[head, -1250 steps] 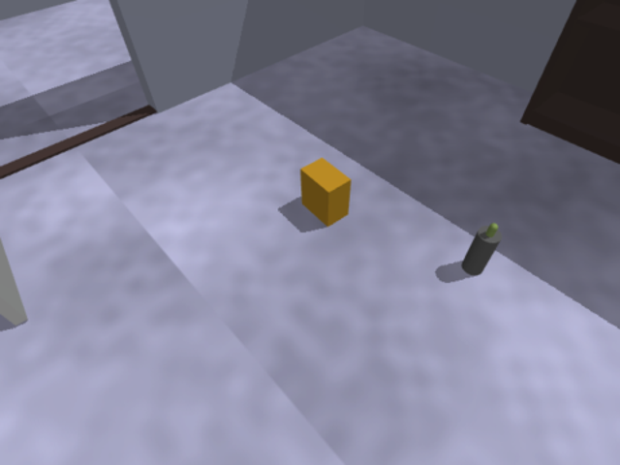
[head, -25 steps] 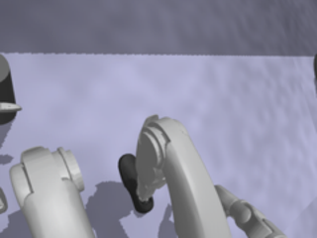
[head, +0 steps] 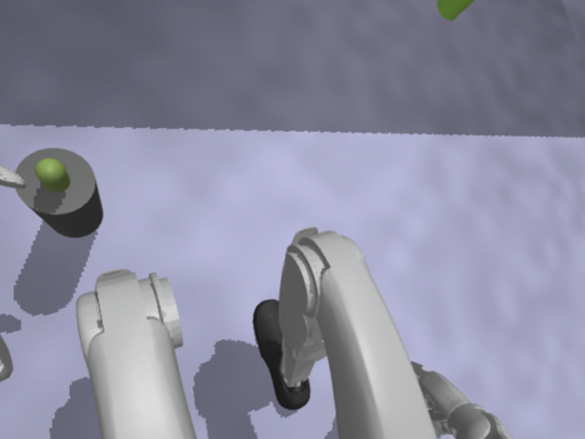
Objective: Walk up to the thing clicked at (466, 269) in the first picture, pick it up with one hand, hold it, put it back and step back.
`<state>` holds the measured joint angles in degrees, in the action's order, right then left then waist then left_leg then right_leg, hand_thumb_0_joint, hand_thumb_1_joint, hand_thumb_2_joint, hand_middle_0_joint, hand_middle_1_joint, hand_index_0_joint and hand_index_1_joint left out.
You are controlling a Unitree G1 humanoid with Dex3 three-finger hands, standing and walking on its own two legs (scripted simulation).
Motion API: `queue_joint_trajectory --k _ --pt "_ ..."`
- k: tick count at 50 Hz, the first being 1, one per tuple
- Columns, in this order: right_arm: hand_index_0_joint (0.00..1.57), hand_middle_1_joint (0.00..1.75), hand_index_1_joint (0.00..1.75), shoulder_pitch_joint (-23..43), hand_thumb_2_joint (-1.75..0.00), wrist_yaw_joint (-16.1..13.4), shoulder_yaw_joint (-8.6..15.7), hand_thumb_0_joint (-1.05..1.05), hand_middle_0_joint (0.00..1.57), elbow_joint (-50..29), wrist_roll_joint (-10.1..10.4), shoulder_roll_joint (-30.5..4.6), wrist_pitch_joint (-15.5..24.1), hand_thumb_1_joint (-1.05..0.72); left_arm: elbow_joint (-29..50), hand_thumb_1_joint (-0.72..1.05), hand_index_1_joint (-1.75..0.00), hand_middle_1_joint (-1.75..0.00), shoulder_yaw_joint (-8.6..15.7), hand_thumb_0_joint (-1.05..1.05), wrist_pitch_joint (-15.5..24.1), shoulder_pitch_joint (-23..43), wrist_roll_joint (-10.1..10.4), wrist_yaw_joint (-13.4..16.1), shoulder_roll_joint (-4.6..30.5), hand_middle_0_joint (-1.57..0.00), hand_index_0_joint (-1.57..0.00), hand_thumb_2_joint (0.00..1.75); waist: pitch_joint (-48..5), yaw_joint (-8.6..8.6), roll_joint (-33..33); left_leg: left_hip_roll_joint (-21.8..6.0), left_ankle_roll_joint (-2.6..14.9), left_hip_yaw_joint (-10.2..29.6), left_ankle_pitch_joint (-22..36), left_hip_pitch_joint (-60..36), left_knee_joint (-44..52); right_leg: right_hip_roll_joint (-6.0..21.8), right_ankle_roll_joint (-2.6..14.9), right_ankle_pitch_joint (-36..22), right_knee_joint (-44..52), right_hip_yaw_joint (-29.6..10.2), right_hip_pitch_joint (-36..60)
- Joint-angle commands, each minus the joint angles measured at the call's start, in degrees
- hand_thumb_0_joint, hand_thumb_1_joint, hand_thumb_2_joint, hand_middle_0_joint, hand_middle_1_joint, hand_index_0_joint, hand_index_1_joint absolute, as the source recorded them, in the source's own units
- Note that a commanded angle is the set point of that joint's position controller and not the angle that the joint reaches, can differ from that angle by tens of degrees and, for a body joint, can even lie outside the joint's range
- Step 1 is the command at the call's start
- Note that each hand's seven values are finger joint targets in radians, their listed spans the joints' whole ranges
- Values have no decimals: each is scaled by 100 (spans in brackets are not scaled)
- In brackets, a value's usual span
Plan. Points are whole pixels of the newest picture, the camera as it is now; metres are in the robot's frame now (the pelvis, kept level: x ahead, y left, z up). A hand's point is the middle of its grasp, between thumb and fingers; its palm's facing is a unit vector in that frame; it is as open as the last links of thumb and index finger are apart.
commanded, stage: rise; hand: left
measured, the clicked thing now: (65, 195) +0.45 +0.22 -0.19
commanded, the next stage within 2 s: home in 0.04 s
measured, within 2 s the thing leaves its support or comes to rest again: rests again in 0.08 s
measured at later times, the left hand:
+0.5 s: hand out of the picture +0.41 +0.35 +0.06, palm faces +0.20 -0.85 -0.49, open 17.4 cm
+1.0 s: hand out of the picture +0.30 +0.26 +0.24, palm faces +0.27 -0.90 -0.36, open 17.4 cm
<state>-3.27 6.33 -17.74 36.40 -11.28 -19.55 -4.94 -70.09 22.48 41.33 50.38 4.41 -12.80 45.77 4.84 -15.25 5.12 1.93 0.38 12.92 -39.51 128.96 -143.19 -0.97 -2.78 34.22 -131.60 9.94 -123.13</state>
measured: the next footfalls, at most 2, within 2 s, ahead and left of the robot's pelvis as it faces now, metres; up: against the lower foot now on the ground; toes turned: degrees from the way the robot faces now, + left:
none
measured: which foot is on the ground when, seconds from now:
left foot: down 0.00-1.00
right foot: down 0.00-1.00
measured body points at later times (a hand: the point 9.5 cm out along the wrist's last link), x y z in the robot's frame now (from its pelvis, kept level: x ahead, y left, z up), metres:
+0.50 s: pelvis +0.02 +0.00 +0.13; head +0.22 +0.06 +0.53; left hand +0.39 +0.40 +0.09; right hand +0.14 -0.26 +0.00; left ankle +0.08 +0.12 -0.29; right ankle +0.14 -0.12 -0.29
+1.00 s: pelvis +0.08 -0.01 +0.34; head +0.17 +0.02 +0.78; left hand +0.29 +0.30 +0.26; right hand +0.27 -0.23 +0.24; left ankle +0.08 +0.12 -0.29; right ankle +0.13 -0.12 -0.29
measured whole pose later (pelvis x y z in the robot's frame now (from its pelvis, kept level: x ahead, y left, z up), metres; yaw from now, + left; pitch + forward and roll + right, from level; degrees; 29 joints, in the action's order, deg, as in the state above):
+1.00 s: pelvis +0.08 -0.01 +0.34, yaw +10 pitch +20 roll -2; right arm -11.1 -5.7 -1.5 31.5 2.2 -13.1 -1.3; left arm -29.1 5.6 -6.2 1.3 -0.2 8.2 17.0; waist -8.9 -2.9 -0.7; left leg -1.0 -0.9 3.5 -32.0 60.7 -72.8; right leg -0.8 0.3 29.4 -69.7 2.4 -60.2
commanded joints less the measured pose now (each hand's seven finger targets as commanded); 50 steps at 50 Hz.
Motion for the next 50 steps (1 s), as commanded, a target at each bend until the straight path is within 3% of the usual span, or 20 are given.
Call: queue_joint_trajectory --k 1,2,4,6,8,12,15,18,20,21,24,27,28,30,35,38,40,47,49,50 --pt "20 30 30 -947 -92 -144 882 0 20 -216 300 -1497 -220 -93 999 -57 -8 -8 113 0 -415 1650 -787 182 1221 -8 -7 6 -3980 116 -2684 -257 -88 -441 619 -2878 2382 -179 482 -571 1199 197 1645" --pt "20 30 30 -1033 -91 -136 973 0 20 -254 373 -1524 -288 -92 959 -55 -7 -7 129 0 -572 1738 -852 227 1236 -8 -7 6 -4014 87 -2754 -250 -77 -439 467 -2880 2515 -162 496 -450 1203 163 1513" --pt "20 30 30 -1083 -92 -136 1113 0 20 -301 484 -1506 -368 -95 1109 -57 -7 -8 302 0 -882 1534 -1026 315 1435 -8 -8 6 -4149 234 -2773 -263 -86 -458 575 -3054 2672 -136 514 -487 1179 81 1386" --pt "20 30 30 -1171 -93 -189 1194 0 20 -362 550 -1401 -466 -99 1650 -59 -9 -9 622 0 -1152 1922 -1186 472 2086 -9 -9 6 -4569 321 -2742 -235 -15 -634 653 -2968 2629 -158 506 -510 1351 -66 1737" --pt "20 30 30 -1398 -90 -223 1319 0 20 -302 611 -1308 -569 -94 1867 -51 -8 -8 778 0 -1477 1938 -1309 593 2291 -7 -7 13 -4869 382 -2739 -224 -3 -763 819 -3134 2720 -145 491 -633 1465 -214 1995" --pt "20 30 30 -1390 -90 -331 1549 0 20 -364 752 -1157 -613 -90 1696 -50 -6 -6 475 0 -2074 1334 -1392 768 1643 -6 -6 9 -4579 488 -2537 -252 19 -762 270 -3303 3275 -127 505 -174 1876 -312 1730" --pt "20 30 30 -1478 -90 -401 1764 0 20 -426 870 -1077 -590 -90 2136 -53 -6 -6 238 0 -2437 1072 -1370 901 1272 -5 -5 7 -4905 628 -2256 -241 59 -815 128 -3577 3660 -105 521 -23 2303 -415 2011" --pt "20 30 30 -1488 -90 -449 1881 0 20 -510 1002 -1002 -556 -90 2314 -58 -5 -5 -67 0 -2830 296 -1295 1022 687 -5 -5 4 -4836 682 -1834 -259 98 -772 172 -3821 4027 -92 512 -53 2763 -442 2372" --pt "20 30 30 -1483 -90 -509 1976 0 20 -568 1088 -927 -528 -90 2906 -55 -5 -5 -198 0 -3033 -16 -1209 1124 484 -5 -5 6 -5059 785 -1656 -274 107 -783 286 -4169 4307 -76 503 -137 3115 -507 2784" --pt "20 30 30 -1487 -90 -533 2000 0 20 -576 1132 -881 -509 -90 3149 -57 -5 -5 -373 0 -3146 -189 -1164 1149 173 -5 -5 4 -5106 797 -1767 -290 75 -746 527 -4533 4464 -51 520 -322 3196 -523 2847" --pt "20 30 30 -1410 -90 -640 2084 0 20 -713 1259 -800 -432 -90 3944 -55 -5 -5 -180 0 -3457 -1044 -1076 1377 344 -5 -5 6 -5259 1046 -1573 -309 77 -759 789 -5107 4928 -39 495 -509 3707 -613 3578" --pt "20 30 30 -1263 -90 -776 2058 0 20 -797 1328 -577 -370 -90 4590 -50 -6 -6 -161 0 -3638 -1489 -965 1584 150 -6 -6 8 -5112 1095 -1373 -301 113 -876 932 -5318 5325 -40 462 -647 4223 -745 4347" --pt "20 30 30 -1195 -90 -822 2037 0 20 -814 1339 -530 -314 -90 4277 -51 -6 -6 -272 0 -3727 -1872 -956 1630 -135 -6 -6 8 -4869 1064 -1299 -307 116 -890 1092 -5421 5441 -37 464 -766 4356 -749 4482" --pt "20 30 30 -1099 -90 -932 2023 0 20 -908 1364 -447 -230 -90 4498 -49 -6 -6 -216 0 -3794 -1986 -896 1758 -113 -6 -6 9 -4746 1087 -1212 -298 138 -958 1200 -5598 5678 -33 461 -871 4680 -809 4830" --pt "20 30 30 -1079 -90 -1142 1984 0 20 -957 1355 -257 62 -90 4508 -58 -5 -5 -695 0 -3958 -2580 -769 1938 -958 -5 -5 4 -4361 1057 -1394 -288 94 -1063 1622 -6562 6394 -16 495 -1245 5462 -858 5564" --pt "20 30 30 -1113 -90 -1212 1981 0 20 -958 1353 -237 218 -90 4379 -57 -5 -5 -783 0 -4079 -3070 -691 2032 -1205 -5 -5 4 -4140 1147 -1175 -283 90 -1096 1934 -7035 6779 -13 484 -1524 5920 -842 6108" --pt "20 30 30 -1119 -90 -1234 1959 0 20 -993 1345 -187 300 -90 4447 -57 -5 -5 -1023 0 -4169 -3320 -636 2065 -1531 -5 -5 4 -3990 1144 -1167 -284 73 -1123 2080 -7349 7068 -2 471 -1672 6219 -841 6496" --pt "20 30 30 -1088 -90 -1309 1926 0 20 -1072 1366 -89 557 -90 4918 -55 -5 -5 -1439 0 -4527 -4349 -481 2198 -2055 -5 -5 6 -3251 1201 -940 -259 45 -1143 2203 -8206 8125 24 417 -1832 7288 -859 7775" --pt "20 30 30 -1105 -90 -1342 1929 0 20 -1057 1370 -72 601 -90 5452 -55 -5 -5 -1340 0 -4595 -4583 -458 2255 -1902 -5 -5 6 -3220 1340 -1016 -237 26 -1165 2340 -8519 8395 35 404 -1960 7513 -869 8159" --pt "20 30 30 -1043 -90 -1364 1909 0 20 -1152 1374 -52 618 -90 5385 -54 -5 -5 -1512 0 -4669 -4993 -445 2248 -2113 -5 -5 6 -2969 1295 -907 -223 35 -1189 2293 -8569 8530 32 381 -1955 7688 -863 8284"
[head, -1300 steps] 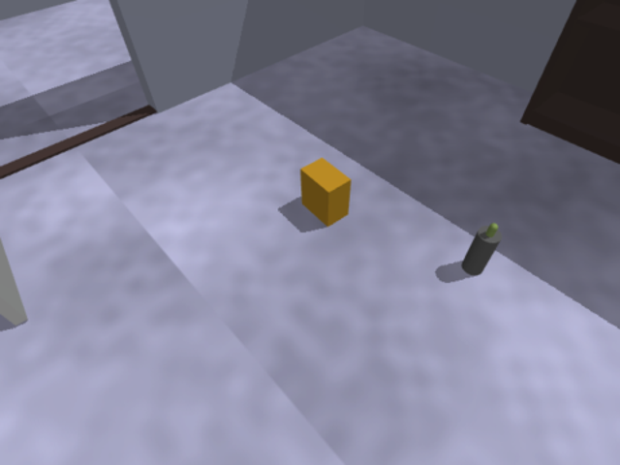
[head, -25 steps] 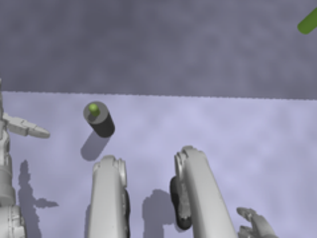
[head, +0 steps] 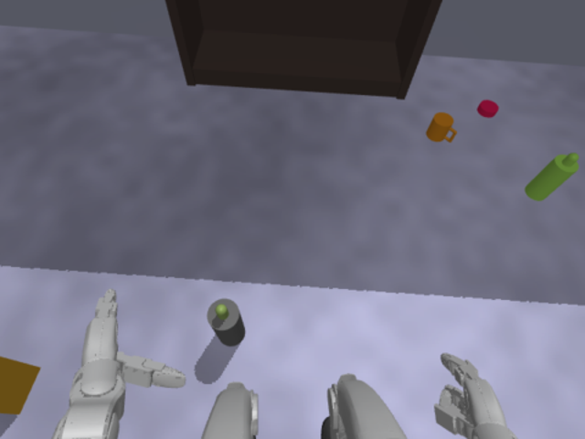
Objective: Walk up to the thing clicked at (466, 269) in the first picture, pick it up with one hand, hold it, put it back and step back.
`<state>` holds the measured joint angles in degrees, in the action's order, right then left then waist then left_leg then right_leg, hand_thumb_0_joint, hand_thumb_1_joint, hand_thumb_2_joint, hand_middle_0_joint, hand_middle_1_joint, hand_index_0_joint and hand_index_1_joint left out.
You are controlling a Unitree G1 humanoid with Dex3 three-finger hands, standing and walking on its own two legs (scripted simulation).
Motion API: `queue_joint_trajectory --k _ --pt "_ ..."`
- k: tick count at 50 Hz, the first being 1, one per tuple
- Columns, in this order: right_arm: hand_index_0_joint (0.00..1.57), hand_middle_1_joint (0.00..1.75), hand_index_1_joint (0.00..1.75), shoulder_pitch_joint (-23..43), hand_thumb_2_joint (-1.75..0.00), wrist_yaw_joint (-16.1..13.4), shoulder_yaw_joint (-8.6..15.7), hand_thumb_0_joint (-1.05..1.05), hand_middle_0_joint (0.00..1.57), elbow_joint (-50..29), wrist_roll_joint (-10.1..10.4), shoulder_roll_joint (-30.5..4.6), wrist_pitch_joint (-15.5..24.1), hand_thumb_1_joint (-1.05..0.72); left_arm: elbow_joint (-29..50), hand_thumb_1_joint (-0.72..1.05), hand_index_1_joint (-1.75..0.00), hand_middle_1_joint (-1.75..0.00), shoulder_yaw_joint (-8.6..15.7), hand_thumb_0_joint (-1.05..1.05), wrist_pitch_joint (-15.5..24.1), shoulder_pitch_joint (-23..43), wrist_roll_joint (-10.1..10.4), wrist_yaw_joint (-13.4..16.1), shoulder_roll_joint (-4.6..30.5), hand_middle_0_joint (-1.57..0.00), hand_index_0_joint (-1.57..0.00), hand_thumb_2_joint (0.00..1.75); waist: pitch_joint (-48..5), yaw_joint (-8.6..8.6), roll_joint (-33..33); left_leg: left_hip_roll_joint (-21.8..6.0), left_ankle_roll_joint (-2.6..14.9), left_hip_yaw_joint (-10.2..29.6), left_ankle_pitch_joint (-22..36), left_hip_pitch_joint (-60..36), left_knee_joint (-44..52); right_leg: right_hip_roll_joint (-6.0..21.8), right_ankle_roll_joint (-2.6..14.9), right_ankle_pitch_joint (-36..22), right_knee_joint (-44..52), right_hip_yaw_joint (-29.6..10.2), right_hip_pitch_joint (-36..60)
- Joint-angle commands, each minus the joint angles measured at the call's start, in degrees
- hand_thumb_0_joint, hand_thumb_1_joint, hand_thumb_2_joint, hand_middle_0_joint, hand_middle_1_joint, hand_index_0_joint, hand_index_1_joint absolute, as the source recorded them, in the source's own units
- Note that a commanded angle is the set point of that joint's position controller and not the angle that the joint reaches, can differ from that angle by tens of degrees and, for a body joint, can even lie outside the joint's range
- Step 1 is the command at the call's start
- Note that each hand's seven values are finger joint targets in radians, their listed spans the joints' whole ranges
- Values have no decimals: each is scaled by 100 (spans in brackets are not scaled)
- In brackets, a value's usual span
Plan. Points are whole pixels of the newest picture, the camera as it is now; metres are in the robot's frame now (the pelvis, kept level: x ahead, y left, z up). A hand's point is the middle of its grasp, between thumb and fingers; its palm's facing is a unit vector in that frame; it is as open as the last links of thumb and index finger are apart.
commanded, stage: home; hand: left
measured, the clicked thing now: (226, 321) +0.42 +0.16 -0.53
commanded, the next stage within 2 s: none
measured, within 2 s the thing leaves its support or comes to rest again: neither
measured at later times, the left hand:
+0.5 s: hand (139, 401) +0.19 +0.18 +0.00, palm faces +0.12 -0.95 -0.29, open 17.3 cm
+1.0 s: hand (140, 412) +0.18 +0.18 +0.01, palm faces +0.10 -0.95 -0.29, open 17.3 cm
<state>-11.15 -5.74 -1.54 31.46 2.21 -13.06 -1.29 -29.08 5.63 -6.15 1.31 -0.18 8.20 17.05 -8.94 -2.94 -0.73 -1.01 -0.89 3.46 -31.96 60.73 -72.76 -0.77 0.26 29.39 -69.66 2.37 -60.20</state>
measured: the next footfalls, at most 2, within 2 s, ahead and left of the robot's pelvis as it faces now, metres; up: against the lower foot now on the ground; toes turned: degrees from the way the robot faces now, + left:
none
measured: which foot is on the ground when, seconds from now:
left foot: down 0.00-1.00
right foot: down 0.00-1.00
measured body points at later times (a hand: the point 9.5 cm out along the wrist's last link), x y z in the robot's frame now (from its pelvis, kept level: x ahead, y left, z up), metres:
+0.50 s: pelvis +0.02 +0.00 +0.06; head +0.04 +0.00 +0.51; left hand +0.18 +0.23 +0.03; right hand +0.20 -0.23 -0.01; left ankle +0.02 +0.12 -0.63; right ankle +0.04 -0.12 -0.63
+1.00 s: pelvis +0.01 +0.00 +0.06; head +0.03 +0.00 +0.51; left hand +0.17 +0.23 +0.03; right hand +0.17 -0.24 -0.02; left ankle +0.02 +0.12 -0.63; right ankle +0.04 -0.12 -0.63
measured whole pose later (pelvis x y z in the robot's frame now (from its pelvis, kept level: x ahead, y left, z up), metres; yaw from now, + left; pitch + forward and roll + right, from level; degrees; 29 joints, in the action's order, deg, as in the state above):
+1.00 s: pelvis +0.01 +0.00 +0.06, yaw +1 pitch +7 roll -2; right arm -16.9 -9.4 -1.8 28.3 0.7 -12.2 6.7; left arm 0.2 -1.1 -13.5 -27.1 0.9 7.9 12.2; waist -5.8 -1.7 -2.0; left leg -1.0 -0.7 2.6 -26.5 36.0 -55.4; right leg -0.6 0.1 24.2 -52.8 1.7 -35.6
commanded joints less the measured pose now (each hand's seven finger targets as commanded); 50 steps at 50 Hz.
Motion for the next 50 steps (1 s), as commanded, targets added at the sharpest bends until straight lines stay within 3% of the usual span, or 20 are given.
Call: queue_joint_trajectory --k 1,3,4,7,9,10,11,14,15,20,21,22,24,27,32,42,50 --pt "20 30 30 -253 -90 -177 281 0 20 -704 31 -677 279 -90 1616 -55 -5 -5 84 0 40 -177 39 149 687 -5 -5 5 -1524 55 -322 78 160 -245 1485 -1848 1632 16 73 -1431 1633 -113 2136" --pt "20 30 30 -235 -90 -218 274 0 20 -747 34 -635 316 -90 1724 -57 -5 -5 -38 0 -64 -702 63 167 483 -5 -5 4 -1278 62 -281 64 147 -234 1547 -2038 1873 1 76 -1463 1827 -83 2298" --pt "20 30 30 -199 -90 -248 284 0 20 -809 44 -642 338 -90 1962 -54 -5 -5 16 0 -102 -838 71 182 571 -5 -5 6 -1166 92 -228 71 156 -236 1532 -2109 1966 11 56 -1463 1971 -95 2466" --pt "20 30 30 -158 -90 -298 272 0 20 -972 40 -592 400 -90 2816 -54 -5 -5 -268 0 -211 -1253 109 190 351 -5 -5 6 -1103 102 -326 58 134 -253 1733 -2515 2232 -34 67 -1601 2097 -18 2689" --pt "20 30 30 -182 -90 -363 288 0 20 -1016 28 -598 441 -90 3133 -56 -5 -5 -206 0 -300 -1876 105 211 395 -5 -5 5 -1082 172 -344 40 114 -236 1970 -2749 2368 -67 85 -1747 2147 43 2797" --pt "20 30 30 -116 -90 -376 275 0 20 -1114 31 -580 474 -90 2948 -55 -5 -5 -458 0 -380 -2264 119 181 78 -5 -5 5 -731 94 -102 40 130 -232 1871 -2653 2421 -90 59 -1661 2240 73 2760" --pt "20 30 30 -130 -90 -387 287 0 20 -1124 26 -583 509 -90 3449 -55 -5 -5 -354 0 -377 -2077 140 192 229 -5 -5 5 -703 127 -108 33 138 -221 1877 -2676 2455 -83 55 -1691 2284 77 2830" --pt "20 30 30 -105 -90 -431 303 0 20 -1229 -8 -584 603 -90 3594 -53 -5 -5 -370 0 -461 -2452 122 163 109 -5 -5 6 -525 104 22 45 163 -263 1765 -2731 2554 -78 38 -1581 2439 73 2882" --pt "20 30 30 -116 -90 -451 290 0 20 -1228 -16 -573 626 -90 4021 -54 -5 -5 -280 0 -445 -2265 120 163 300 -5 -5 6 -510 125 -68 49 166 -265 1732 -2774 2586 -66 33 -1554 2484 60 2896" --pt "20 30 30 -121 -90 -464 280 0 20 -1281 -84 -563 793 -90 3666 -53 -6 -6 -445 0 -481 -2661 93 83 -34 -5 -5 7 -106 45 96 51 161 -250 1500 -2746 2685 -76 22 -1301 2552 85 2813" --pt "20 30 30 -137 -90 -468 298 0 20 -1278 -87 -583 822 -90 4009 -51 -6 -6 -307 0 -436 -2352 83 94 145 -5 -6 8 -192 71 10 63 170 -277 1479 -2787 2665 -45 18 -1323 2574 49 2841" --pt "20 30 30 -121 -90 -479 301 0 20 -1323 -97 -598 851 -90 4131 -50 -6 -6 -318 0 -419 -2223 79 82 171 -6 -6 8 -200 35 43 95 182 -312 1529 -2823 2603 -18 -12 -1390 2634 7 2873" --pt "20 30 30 -126 -90 -465 277 0 20 -1303 -120 -563 922 -90 3874 -52 -6 -6 -317 0 -463 -2591 67 63 69 -5 -5 7 -269 111 78 115 181 -337 1600 -2840 2572 2 -7 -1466 2626 -21 2984" --pt "20 30 30 -84 -90 -468 274 0 20 -1330 -130 -582 979 -90 3952 -54 -5 -5 -363 0 -475 -2586 68 54 32 -5 -5 6 -198 101 -38 118 166 -303 1386 -2830 2665 -26 7 -1249 2647 21 2939" --pt "20 30 30 -190 -90 -470 291 0 20 -1226 -149 -588 1016 -90 3882 -55 -5 -5 -331 0 -504 -2751 54 53 42 -5 -5 6 -375 115 -121 94 140 -271 1836 -2904 2594 -56 32 -1636 2529 47 3008" --pt "20 30 30 -54 -90 -460 263 0 20 -1326 -132 -578 1095 -90 4016 -52 -6 -6 -318 0 -464 -2620 59 53 73 -5 -5 7 -117 188 -163 83 165 -227 1071 -2675 2789 -52 37 -931 2624 58 2896" --pt "20 30 30 -116 -90 -478 280 0 20 -1304 -146 -584 1136 -90 3992 -54 -5 -6 -289 0 -448 -2669 42 47 95 -5 -5 6 -324 169 -7 97 182 -257 1206 -2715 2674 -50 24 -1055 2635 34 2928"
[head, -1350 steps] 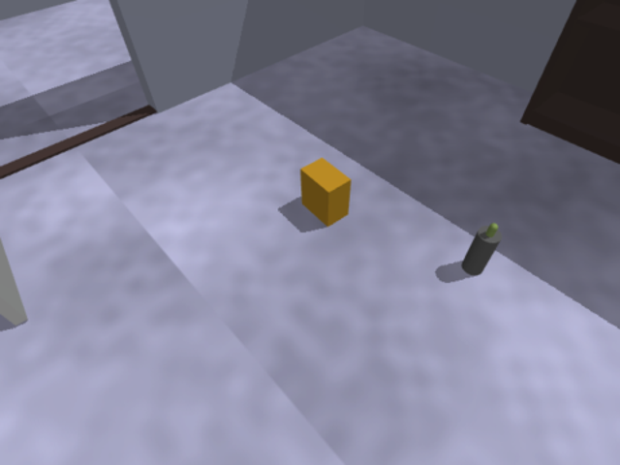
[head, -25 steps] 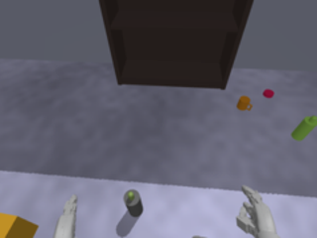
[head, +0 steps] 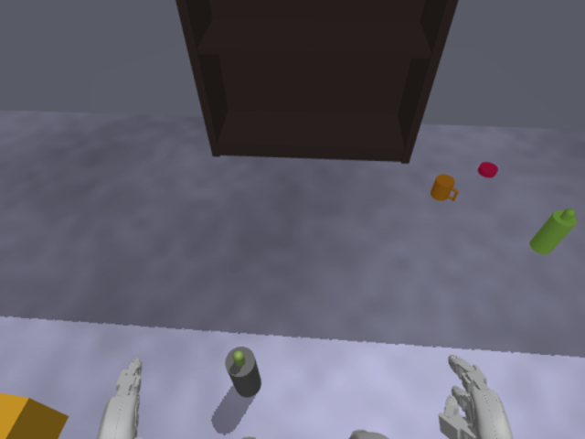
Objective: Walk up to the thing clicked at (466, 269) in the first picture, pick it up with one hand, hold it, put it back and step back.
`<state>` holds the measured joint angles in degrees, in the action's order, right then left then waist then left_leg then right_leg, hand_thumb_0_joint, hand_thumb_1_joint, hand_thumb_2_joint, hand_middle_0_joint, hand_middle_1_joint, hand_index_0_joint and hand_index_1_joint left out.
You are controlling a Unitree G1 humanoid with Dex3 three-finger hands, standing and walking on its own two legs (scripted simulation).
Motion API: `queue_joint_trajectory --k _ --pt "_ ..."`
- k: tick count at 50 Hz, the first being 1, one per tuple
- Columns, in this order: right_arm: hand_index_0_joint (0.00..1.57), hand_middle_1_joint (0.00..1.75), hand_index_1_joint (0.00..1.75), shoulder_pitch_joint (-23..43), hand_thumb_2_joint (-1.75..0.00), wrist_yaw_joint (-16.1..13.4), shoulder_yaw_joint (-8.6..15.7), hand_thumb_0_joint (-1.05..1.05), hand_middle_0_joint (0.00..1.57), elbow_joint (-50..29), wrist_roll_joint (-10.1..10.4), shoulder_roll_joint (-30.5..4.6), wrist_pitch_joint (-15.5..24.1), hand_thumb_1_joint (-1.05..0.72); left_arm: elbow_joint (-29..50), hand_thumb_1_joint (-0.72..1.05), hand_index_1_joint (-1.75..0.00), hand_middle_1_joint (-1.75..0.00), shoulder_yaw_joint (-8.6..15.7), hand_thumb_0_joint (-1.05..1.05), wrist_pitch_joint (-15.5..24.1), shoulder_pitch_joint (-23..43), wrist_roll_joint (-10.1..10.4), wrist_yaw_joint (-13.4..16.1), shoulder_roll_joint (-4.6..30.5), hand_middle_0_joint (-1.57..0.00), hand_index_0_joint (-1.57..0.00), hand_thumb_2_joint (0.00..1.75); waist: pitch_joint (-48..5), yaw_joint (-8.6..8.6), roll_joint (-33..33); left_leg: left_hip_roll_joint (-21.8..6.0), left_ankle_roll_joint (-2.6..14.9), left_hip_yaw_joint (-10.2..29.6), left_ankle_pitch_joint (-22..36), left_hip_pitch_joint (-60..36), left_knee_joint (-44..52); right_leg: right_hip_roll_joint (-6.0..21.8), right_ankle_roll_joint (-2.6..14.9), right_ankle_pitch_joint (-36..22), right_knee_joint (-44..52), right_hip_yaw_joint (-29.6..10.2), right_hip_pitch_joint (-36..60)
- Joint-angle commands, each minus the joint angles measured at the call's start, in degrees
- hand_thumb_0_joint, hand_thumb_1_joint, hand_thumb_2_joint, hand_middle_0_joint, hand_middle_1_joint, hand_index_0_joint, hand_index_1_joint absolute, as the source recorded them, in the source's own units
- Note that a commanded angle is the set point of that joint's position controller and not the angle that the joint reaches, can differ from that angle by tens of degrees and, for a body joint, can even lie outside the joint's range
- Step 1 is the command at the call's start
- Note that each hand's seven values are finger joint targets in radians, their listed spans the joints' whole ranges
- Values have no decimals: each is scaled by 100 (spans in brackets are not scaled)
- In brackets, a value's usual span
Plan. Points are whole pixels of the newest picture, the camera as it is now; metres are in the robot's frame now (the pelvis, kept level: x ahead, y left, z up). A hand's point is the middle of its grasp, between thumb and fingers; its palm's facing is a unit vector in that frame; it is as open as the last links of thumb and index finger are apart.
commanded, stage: home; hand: left
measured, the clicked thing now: (243, 370) +0.41 +0.16 -0.59
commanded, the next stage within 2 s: stand in 1.02 s
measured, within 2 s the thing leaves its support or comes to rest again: neither
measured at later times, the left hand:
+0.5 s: hand (166, 427) +0.17 +0.18 -0.05, palm faces +0.10 -0.96 -0.28, open 17.4 cm
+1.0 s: hand (165, 424) +0.17 +0.18 -0.05, palm faces +0.10 -0.96 -0.28, open 17.5 cm
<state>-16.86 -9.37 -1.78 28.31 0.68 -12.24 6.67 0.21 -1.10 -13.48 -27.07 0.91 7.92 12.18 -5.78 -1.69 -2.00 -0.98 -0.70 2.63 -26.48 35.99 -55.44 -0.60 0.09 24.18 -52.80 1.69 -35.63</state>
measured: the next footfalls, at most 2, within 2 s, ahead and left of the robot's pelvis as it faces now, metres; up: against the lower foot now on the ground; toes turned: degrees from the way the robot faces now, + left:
none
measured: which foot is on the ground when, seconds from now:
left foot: down 0.00-1.00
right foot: down 0.00-1.00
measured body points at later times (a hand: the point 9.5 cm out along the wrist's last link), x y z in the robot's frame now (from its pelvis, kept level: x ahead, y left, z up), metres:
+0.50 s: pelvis +0.00 +0.00 +0.00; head +0.02 +0.00 +0.45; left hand +0.16 +0.23 -0.03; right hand +0.17 -0.24 -0.07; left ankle +0.02 +0.12 -0.69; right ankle +0.03 -0.12 -0.69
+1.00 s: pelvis +0.01 +0.00 +0.00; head +0.02 +0.01 +0.45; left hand +0.17 +0.23 -0.03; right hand +0.17 -0.23 -0.07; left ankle +0.02 +0.12 -0.69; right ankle +0.03 -0.12 -0.69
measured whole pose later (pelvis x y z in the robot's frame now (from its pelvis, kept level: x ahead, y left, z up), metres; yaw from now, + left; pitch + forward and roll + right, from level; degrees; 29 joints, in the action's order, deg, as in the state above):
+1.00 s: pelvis +0.01 +0.00 +0.00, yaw +0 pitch +7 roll -2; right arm -16.5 -9.8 -1.8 28.7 0.3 -12.0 8.1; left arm 0.9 -1.0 -13.8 -27.3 0.6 7.5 12.1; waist -6.2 -1.3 -1.8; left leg -0.8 -0.4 2.7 -27.1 36.0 -55.8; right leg -0.5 -0.3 24.6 -52.6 1.8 -35.3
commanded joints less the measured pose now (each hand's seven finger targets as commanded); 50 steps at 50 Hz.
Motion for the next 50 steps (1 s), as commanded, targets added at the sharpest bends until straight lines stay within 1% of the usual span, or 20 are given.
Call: queue_joint_trajectory --k 1,3,5,10,11,13,15,16,17,20,24,26,29,37,38,40,41,44,46,50 --pt "20 30 30 433 -90 -116 301 0 20 -983 2 -662 354 -90 975 -55 -5 -5 340 0 269 119 -70 59 533 -5 -5 5 -532 4 160 98 170 -183 647 -208 924 -71 37 -524 966 102 410" --pt "20 30 30 490 -90 -107 266 0 20 -984 11 -628 387 -90 1161 -52 -6 -6 366 0 279 296 -52 65 576 -5 -5 7 -373 39 95 103 176 -180 295 -105 1002 -49 32 -216 1020 90 361" --pt "20 30 30 483 -90 -128 289 0 20 -979 8 -650 380 -90 1080 -54 -5 -5 410 0 275 131 -66 53 617 -5 -5 6 -540 62 86 111 177 -195 384 -170 969 -41 33 -261 1026 72 418" --pt "20 30 30 443 -90 -122 299 0 20 -945 4 -664 430 -90 1153 -55 -5 -5 315 0 282 190 -66 50 527 -5 -5 6 -485 19 -35 70 150 -140 470 -200 1032 -87 53 -379 896 134 380" --pt "20 30 30 422 -90 -132 289 0 20 -941 0 -636 426 -90 1161 -56 -5 -5 418 0 284 139 -66 49 596 -5 -5 5 -570 55 -40 103 150 -184 615 -220 944 -63 45 -505 936 105 446" --pt "20 30 30 456 -90 -131 299 0 20 -955 6 -670 442 -90 1042 -56 -5 -5 352 0 260 111 -73 48 522 -5 -5 5 -433 24 153 78 163 -147 482 -182 997 -83 42 -365 941 134 380" --pt "20 30 30 472 -90 -120 271 0 20 -958 5 -638 435 -90 1172 -55 -5 -5 375 0 280 182 -58 40 564 -5 -5 5 -445 80 -70 93 152 -160 352 -142 1025 -61 54 -252 959 111 374" --pt "20 30 30 458 -90 -127 275 0 20 -950 7 -644 443 -90 1069 -55 -5 -5 322 0 275 165 -66 38 503 -5 -5 5 -411 41 40 78 156 -130 286 -149 1064 -80 47 -196 938 131 358" --pt "20 30 30 437 -90 -131 308 0 20 -959 -4 -671 455 -90 1174 -56 -5 -5 316 0 281 167 -76 37 508 -5 -5 5 -624 15 27 63 146 -124 523 -288 1021 -98 54 -400 890 142 410" --pt "20 30 30 423 -90 -148 297 0 20 -943 -5 -647 453 -90 1147 -56 -5 -5 399 0 266 136 -73 39 586 -5 -5 5 -603 34 149 99 162 -167 746 -239 901 -69 35 -616 929 114 458" --pt "20 30 30 396 -90 -158 300 0 20 -914 -26 -632 452 -90 1133 -56 -5 -5 353 0 263 149 -76 23 518 -5 -5 5 -708 12 113 105 155 -186 1014 -318 828 -61 33 -889 893 101 532" --pt "20 30 30 413 -90 -148 293 0 20 -886 -13 -644 466 -90 1087 -55 -5 -5 389 0 240 137 -80 36 548 -5 -5 6 -518 52 31 92 148 -191 861 -294 907 -57 45 -736 906 108 445" --pt "20 30 30 425 -90 -162 294 0 20 -915 -20 -639 459 -90 1066 -57 -5 -5 347 0 246 75 -81 17 490 -5 -5 4 -600 20 195 82 157 -154 823 -298 917 -73 40 -675 925 128 502" --pt "20 30 30 443 -90 -138 282 0 20 -929 -9 -629 463 -90 1103 -57 -5 -5 376 0 252 155 -67 40 520 -5 -5 4 -465 71 43 74 137 -122 695 -235 999 -81 50 -561 908 167 439" --pt "20 30 30 391 -90 -158 298 0 20 -913 -22 -626 466 -90 1048 -58 -5 -5 408 0 244 21 -90 29 536 -5 -5 4 -667 48 149 85 147 -156 891 -339 908 -75 37 -736 910 137 516" --pt "20 30 30 397 -90 -151 282 0 20 -914 -20 -625 465 -90 1192 -57 -5 -5 360 0 249 170 -66 17 540 -5 -5 4 -586 58 13 106 147 -175 899 -286 902 -58 40 -781 922 122 481" --pt "20 30 30 383 -90 -159 302 0 20 -909 -26 -644 471 -90 1113 -58 -5 -5 319 0 237 86 -81 9 485 -5 -5 4 -663 0 120 93 147 -170 1037 -382 866 -68 33 -901 901 125 505" --pt "20 30 30 445 -90 -154 290 0 20 -910 -17 -649 471 -90 1127 -58 -5 -5 374 0 244 169 -75 22 539 -5 -5 3 -486 66 98 89 150 -147 713 -238 978 -63 44 -578 922 137 448" --pt "20 30 30 394 -90 -143 297 0 20 -891 -21 -638 467 -90 1160 -57 -5 -5 341 0 246 139 -84 31 510 -5 -5 4 -644 74 -131 71 120 -120 849 -352 993 -86 66 -683 846 158 476" --pt "20 30 30 370 -90 -154 299 0 20 -879 -29 -646 458 -90 1133 -59 -5 -5 387 0 236 161 -81 29 556 -5 -5 3 -597 32 45 82 134 -126 1034 -324 931 -82 50 -870 858 166 513"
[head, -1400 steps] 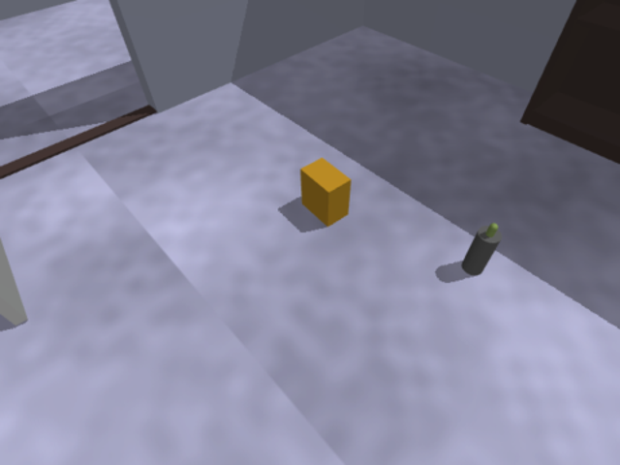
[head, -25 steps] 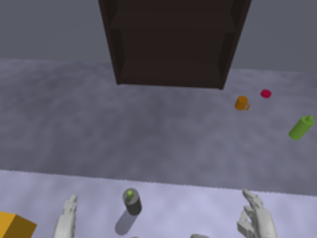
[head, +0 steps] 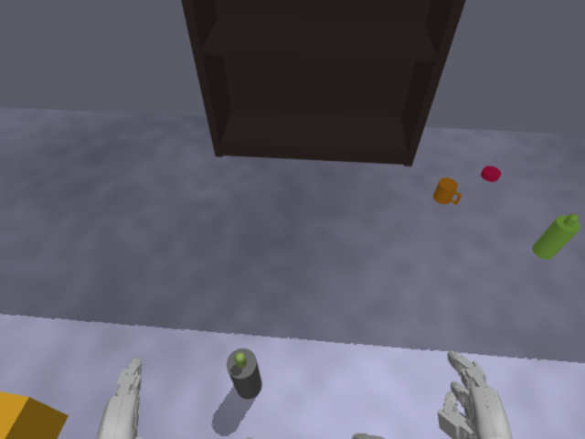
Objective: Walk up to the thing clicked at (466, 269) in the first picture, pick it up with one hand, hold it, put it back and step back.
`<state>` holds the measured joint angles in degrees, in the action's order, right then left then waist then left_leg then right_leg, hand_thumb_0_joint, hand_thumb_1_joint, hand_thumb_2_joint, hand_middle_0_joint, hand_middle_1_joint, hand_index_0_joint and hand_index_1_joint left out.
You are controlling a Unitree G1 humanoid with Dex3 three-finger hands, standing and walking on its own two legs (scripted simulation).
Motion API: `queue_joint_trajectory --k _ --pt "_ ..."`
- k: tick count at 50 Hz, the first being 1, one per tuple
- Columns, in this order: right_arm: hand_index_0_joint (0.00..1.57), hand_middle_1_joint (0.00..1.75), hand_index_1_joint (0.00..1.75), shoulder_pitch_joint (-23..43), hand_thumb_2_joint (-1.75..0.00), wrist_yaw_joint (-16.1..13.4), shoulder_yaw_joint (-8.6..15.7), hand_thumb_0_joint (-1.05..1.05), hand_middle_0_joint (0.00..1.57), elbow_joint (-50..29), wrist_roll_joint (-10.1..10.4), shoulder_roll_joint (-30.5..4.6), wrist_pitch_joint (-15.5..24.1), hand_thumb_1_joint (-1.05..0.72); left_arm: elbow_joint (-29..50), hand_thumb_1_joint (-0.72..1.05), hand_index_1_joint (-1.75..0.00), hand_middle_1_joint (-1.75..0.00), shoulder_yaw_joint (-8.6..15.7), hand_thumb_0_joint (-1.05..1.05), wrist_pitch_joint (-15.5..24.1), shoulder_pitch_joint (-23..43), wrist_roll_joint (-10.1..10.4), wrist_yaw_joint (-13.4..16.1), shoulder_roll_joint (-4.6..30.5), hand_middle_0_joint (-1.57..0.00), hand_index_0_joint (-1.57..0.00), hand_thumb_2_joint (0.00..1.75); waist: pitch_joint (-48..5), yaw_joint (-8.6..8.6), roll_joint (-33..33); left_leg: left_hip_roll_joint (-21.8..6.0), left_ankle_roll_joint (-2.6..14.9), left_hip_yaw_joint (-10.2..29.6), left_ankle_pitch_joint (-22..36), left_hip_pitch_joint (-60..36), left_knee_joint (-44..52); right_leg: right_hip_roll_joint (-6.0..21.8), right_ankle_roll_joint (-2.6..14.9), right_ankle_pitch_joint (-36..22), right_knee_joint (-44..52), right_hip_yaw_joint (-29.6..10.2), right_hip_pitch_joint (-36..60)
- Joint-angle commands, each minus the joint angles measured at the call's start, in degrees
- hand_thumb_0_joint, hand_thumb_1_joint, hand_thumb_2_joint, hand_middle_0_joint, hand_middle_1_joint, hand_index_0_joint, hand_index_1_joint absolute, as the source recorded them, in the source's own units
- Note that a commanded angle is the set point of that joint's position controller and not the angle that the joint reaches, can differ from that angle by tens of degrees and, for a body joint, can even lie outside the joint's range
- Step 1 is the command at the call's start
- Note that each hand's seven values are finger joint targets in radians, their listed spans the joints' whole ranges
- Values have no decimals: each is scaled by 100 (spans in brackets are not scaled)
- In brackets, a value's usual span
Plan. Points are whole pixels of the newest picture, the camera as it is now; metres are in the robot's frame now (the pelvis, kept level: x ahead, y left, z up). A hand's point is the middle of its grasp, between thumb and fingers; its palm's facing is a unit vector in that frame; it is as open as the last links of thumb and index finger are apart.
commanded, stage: home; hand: left
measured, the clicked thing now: (244, 372) +0.41 +0.15 -0.59
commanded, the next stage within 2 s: stand in 0.02 s
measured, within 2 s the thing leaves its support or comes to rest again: neither
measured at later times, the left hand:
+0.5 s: hand (170, 432) +0.17 +0.18 -0.07, palm faces +0.01 -0.95 -0.32, open 11.0 cm
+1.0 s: hand out of the picture +0.05 +0.25 -0.10, palm faces +0.00 -0.94 -0.34, open 7.4 cm
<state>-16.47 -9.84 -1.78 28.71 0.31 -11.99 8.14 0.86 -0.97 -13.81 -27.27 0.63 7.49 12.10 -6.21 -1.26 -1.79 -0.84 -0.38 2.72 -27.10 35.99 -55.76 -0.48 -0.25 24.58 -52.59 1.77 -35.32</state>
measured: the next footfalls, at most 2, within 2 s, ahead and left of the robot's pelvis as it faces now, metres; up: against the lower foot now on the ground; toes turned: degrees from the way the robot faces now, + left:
none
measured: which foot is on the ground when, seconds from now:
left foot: down 0.00-1.00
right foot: down 0.00-1.00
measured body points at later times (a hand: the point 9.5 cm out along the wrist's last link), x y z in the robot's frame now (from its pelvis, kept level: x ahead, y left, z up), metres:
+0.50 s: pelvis +0.00 -0.01 +0.00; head +0.02 +0.00 +0.45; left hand +0.16 +0.23 -0.05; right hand +0.16 -0.25 -0.08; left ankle +0.01 +0.12 -0.69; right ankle +0.02 -0.13 -0.69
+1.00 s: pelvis -0.01 +0.01 +0.05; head -0.02 +0.00 +0.50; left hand +0.05 +0.30 -0.08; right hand +0.05 -0.28 -0.09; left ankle +0.01 +0.12 -0.69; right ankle +0.02 -0.13 -0.69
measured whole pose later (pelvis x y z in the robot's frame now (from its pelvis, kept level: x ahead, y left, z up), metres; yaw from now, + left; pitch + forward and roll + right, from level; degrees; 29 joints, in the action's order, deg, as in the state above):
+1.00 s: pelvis -0.01 +0.01 +0.05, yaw +0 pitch -4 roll +0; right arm -11.3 -0.4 1.0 60.0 -2.2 -17.6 0.2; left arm -59.7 0.3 0.2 -11.1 -1.4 1.0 17.9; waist 3.0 0.6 -0.5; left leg 1.3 0.6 1.0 -13.4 10.1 -27.8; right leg 1.9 -1.3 12.6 -27.9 0.1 -11.0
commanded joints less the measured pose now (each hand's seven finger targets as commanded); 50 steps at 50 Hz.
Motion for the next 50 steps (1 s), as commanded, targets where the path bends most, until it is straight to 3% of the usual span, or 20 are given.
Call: queue_joint_trajectory --k 1,6,8,9,14,17,21,22,23,25,27,29,31,35,37,40,44,48,50 --pt "20 30 30 342 -90 -95 303 0 20 -925 18 -683 325 -90 1019 -59 -5 -5 319 0 268 138 -57 67 505 -5 -5 3 -501 6 3 47 90 -125 1059 -368 1018 -109 94 -852 810 175 428" --pt "20 30 30 373 -90 -83 302 0 20 -924 21 -687 321 -90 1077 -58 -5 -5 358 0 280 221 -49 63 558 -5 -5 4 -467 30 -59 42 92 -94 812 -306 1089 -107 97 -621 832 176 402" --pt "20 30 30 387 -90 -80 297 0 20 -947 24 -679 318 -90 1020 -42 -21 -21 326 0 280 115 -46 60 511 -20 -20 20 -475 52 -39 48 90 -108 892 -304 1066 -95 103 -695 828 171 440" --pt "20 30 30 381 -90 -73 303 0 20 -948 23 -705 314 -90 1074 -34 -29 -29 306 0 287 259 -41 56 515 -20 -20 28 -427 13 -30 32 92 -86 770 -295 1109 -116 100 -585 829 185 367" --pt "20 30 30 369 -90 -96 304 0 20 -971 18 -658 334 -90 988 6 -30 -30 391 0 286 84 -52 52 555 -20 -20 68 -597 23 247 93 136 -197 915 -274 895 -55 57 -759 959 102 485" --pt "20 30 30 368 -90 -88 298 0 20 -933 10 -671 332 -90 1067 30 -30 -30 311 0 309 202 -60 50 511 -20 -20 90 -542 5 -21 71 105 -170 849 -336 1005 -73 89 -687 867 122 433" --pt "20 30 30 373 -90 -100 297 0 20 -939 20 -670 334 -90 1103 62 -30 -30 414 0 320 197 -51 74 596 -20 -20 90 -607 20 52 83 125 -182 798 -315 975 -56 80 -644 926 98 455" --pt "20 30 30 685 -90 242 552 0 20 382 -689 -1443 -123 -90 -908 70 -30 -30 622 0 893 1213 -587 -208 1366 -20 -20 90 400 191 364 -132 259 160 1324 -573 1265 402 470 -894 1093 -573 1061" --pt "20 30 30 513 -90 419 581 0 20 597 -730 -1425 -291 -90 -1605 78 -30 -30 672 0 1128 1024 -657 -351 1362 -20 -20 90 -81 194 439 -146 393 42 1385 -884 1116 529 589 -1074 1123 -724 1174" --pt "20 30 30 594 -90 598 615 0 20 643 -551 -1429 -403 -90 -2048 90 -30 -30 575 0 1386 1022 -550 -499 1453 -20 -20 90 -204 179 345 -99 471 233 1340 -1083 1208 543 599 -1226 1188 -877 1355" --pt "20 30 30 564 -90 756 597 0 20 801 -382 -1359 -417 -90 -2488 90 -30 -30 529 0 1487 1294 -425 -583 1434 -20 -20 90 -133 192 483 -47 446 203 1117 -1256 1441 599 525 -1113 1391 -900 1322" --pt "20 30 30 615 -90 820 639 0 20 1008 -310 -1372 -442 -90 -2958 90 -30 -30 522 0 1551 1430 -350 -589 1503 -20 -20 90 -143 183 498 -74 386 224 1505 -1520 1512 645 475 -1620 1502 -867 1490" --pt "20 30 30 691 -90 851 633 0 20 1269 -333 -1376 -484 -90 -3428 90 -30 -30 511 0 1564 1585 -319 -569 1479 -20 -20 90 38 204 187 -113 366 322 1697 -1622 1802 589 390 -1662 1565 -768 1524" --pt "20 30 30 743 -90 871 614 0 20 1662 -326 -1392 -574 -90 -4121 90 -30 -30 514 0 1590 1794 -303 -552 1551 -20 -20 90 342 189 119 -166 329 389 1454 -1796 2285 600 322 -1305 2015 -767 1675" --pt "20 30 30 753 -90 871 612 0 20 1834 -296 -1433 -598 -90 -4445 90 -30 -30 496 0 1594 1836 -278 -552 1538 -20 -20 90 341 195 51 -249 325 493 1391 -1796 2585 548 267 -1394 2145 -671 2005" --pt "20 30 30 674 -90 857 580 0 20 2152 -268 -1507 -599 -90 -4888 90 -30 -30 469 0 1596 1822 -238 -551 1569 -20 -20 90 304 183 101 -312 267 493 1901 -2156 2855 586 250 -1793 2370 -665 2304" --pt "20 30 30 804 -90 835 551 0 20 2467 -247 -1631 -623 -90 -5388 90 -30 -30 428 0 1546 1848 -222 -547 1588 -20 -20 90 583 245 -18 -372 235 537 1607 -2193 3357 593 198 -1456 2772 -645 2552" --pt "20 30 30 770 -90 837 519 0 20 2736 -198 -1672 -623 -90 -5748 90 -30 -30 397 0 1552 1915 -206 -567 1661 -20 -20 90 678 204 87 -390 198 512 1767 -2422 3645 634 155 -1564 3041 -647 2726" --pt "20 30 30 804 -90 838 515 0 20 2829 -194 -1686 -637 -90 -5873 90 -30 -30 389 0 1546 1981 -210 -566 1670 -20 -20 90 728 195 80 -409 196 520 1555 -2445 3786 642 126 -1476 3134 -633 2760"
